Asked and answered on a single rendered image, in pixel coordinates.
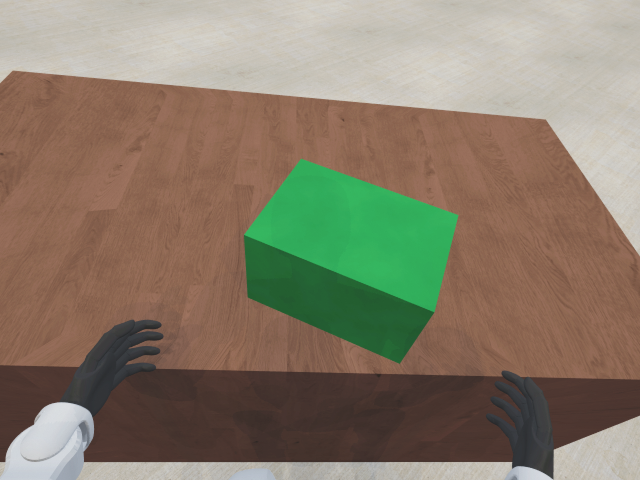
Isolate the pedestal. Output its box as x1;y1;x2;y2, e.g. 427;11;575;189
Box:
0;71;640;462

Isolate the carton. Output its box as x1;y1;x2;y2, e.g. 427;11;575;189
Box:
244;159;458;364

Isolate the left robot hand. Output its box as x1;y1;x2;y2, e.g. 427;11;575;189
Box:
59;320;164;418

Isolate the right robot hand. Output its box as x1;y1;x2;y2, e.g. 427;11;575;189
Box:
486;371;554;479

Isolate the left robot forearm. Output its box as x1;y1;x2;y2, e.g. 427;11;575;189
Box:
0;402;94;480

